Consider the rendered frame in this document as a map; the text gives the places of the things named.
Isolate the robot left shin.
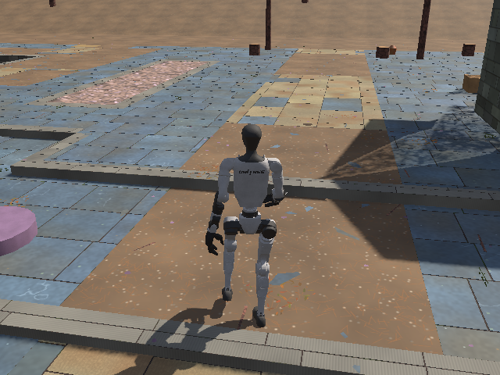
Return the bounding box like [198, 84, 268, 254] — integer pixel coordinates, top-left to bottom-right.
[223, 239, 234, 291]

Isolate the right robot hand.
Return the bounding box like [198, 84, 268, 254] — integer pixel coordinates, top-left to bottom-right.
[263, 193, 280, 207]

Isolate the left robot hand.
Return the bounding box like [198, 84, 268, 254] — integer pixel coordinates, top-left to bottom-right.
[205, 231, 224, 255]

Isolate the left robot forearm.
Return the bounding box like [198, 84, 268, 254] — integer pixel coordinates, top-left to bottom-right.
[207, 191, 224, 233]

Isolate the right robot thigh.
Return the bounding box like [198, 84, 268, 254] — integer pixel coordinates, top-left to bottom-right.
[255, 219, 277, 277]

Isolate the right robot upper arm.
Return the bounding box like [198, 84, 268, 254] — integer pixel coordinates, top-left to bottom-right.
[267, 158, 284, 198]

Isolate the left robot upper arm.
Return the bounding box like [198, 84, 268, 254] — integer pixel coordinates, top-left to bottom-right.
[217, 158, 235, 203]

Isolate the right robot forearm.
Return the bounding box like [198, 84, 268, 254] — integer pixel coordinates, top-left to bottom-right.
[272, 188, 285, 203]

